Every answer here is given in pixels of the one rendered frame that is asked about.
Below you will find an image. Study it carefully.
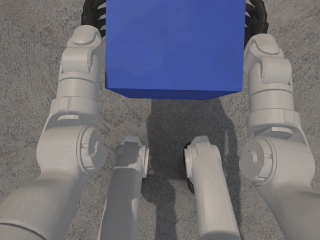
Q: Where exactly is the left robot thigh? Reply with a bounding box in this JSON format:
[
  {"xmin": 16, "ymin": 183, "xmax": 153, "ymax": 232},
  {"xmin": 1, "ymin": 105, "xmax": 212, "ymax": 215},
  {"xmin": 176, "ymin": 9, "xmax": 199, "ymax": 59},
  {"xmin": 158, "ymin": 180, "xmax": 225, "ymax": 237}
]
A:
[{"xmin": 97, "ymin": 141, "xmax": 149, "ymax": 240}]

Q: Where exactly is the robot right shin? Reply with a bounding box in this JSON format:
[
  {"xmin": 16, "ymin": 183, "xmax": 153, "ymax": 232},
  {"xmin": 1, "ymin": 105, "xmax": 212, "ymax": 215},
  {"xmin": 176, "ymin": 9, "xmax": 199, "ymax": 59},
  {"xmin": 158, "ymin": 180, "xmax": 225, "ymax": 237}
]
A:
[{"xmin": 189, "ymin": 135, "xmax": 222, "ymax": 184}]

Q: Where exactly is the carton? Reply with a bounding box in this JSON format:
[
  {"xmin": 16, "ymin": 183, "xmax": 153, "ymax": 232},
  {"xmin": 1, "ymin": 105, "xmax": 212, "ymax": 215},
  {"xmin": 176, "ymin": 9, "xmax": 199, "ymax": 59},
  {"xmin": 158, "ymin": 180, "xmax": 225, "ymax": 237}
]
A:
[{"xmin": 105, "ymin": 0, "xmax": 246, "ymax": 100}]

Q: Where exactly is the robot right forearm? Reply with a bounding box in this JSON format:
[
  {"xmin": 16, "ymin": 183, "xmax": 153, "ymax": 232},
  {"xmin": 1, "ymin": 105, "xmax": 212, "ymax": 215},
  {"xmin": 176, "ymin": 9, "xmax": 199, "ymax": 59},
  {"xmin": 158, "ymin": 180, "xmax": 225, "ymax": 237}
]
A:
[{"xmin": 243, "ymin": 33, "xmax": 315, "ymax": 165}]

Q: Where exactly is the robot left forearm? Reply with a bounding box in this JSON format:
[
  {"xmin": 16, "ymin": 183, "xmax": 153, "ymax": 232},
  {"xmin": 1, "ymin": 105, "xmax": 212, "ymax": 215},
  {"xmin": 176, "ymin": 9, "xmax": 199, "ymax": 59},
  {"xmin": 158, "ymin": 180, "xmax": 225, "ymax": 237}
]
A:
[{"xmin": 36, "ymin": 25, "xmax": 105, "ymax": 164}]

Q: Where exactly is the robot left hand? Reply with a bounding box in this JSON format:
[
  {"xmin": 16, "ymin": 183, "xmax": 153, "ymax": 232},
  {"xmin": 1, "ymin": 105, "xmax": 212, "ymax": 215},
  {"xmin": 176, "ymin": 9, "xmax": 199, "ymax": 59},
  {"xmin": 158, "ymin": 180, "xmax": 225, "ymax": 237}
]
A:
[{"xmin": 80, "ymin": 0, "xmax": 106, "ymax": 38}]

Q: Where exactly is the robot right upper arm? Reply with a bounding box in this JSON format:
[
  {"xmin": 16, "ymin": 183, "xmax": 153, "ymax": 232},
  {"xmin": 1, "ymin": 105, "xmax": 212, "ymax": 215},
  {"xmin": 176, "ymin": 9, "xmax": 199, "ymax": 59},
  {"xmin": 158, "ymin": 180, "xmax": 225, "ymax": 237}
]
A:
[{"xmin": 238, "ymin": 136, "xmax": 320, "ymax": 240}]

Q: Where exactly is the robot left upper arm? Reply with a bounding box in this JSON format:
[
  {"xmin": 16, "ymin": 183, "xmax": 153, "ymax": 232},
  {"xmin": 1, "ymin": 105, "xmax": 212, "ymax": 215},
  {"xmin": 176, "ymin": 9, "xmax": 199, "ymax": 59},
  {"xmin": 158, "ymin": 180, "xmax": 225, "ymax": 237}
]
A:
[{"xmin": 0, "ymin": 125, "xmax": 107, "ymax": 240}]

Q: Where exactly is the robot right hand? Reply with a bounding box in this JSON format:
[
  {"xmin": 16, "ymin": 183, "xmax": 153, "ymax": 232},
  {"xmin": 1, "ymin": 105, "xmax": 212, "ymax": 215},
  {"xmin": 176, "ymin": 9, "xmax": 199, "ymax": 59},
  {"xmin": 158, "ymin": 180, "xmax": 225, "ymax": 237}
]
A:
[{"xmin": 244, "ymin": 0, "xmax": 269, "ymax": 50}]

